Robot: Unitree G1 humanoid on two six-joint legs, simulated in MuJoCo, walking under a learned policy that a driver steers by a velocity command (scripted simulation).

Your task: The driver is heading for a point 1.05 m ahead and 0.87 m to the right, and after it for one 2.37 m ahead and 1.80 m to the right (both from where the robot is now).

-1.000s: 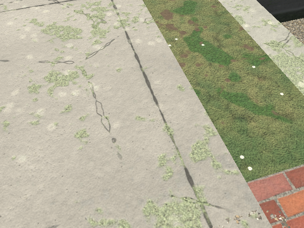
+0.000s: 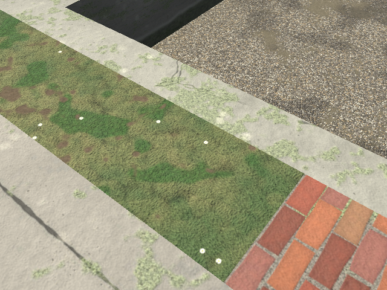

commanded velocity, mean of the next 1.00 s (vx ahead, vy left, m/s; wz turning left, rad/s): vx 0.48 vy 0.00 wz -0.60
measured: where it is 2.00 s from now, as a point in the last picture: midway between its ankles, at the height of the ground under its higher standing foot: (355, 222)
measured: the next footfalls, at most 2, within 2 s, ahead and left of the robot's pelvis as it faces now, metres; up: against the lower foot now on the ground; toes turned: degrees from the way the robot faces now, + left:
left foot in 0.08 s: +0.09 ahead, +0.13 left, +0.00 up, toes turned -5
right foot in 0.54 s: +0.33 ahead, -0.16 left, +0.00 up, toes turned -23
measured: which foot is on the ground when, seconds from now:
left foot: up 0.00-0.06, down 0.08-0.56, up 0.58-1.00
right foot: down 0.00-0.08, up 0.10-0.52, down 0.54-1.00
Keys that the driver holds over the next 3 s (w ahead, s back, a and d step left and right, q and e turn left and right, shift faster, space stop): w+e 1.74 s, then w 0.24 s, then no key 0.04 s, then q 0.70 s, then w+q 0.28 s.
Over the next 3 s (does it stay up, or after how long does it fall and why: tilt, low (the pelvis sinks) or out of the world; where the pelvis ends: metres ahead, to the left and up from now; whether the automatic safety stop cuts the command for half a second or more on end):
stays up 0.79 -0.68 -0.01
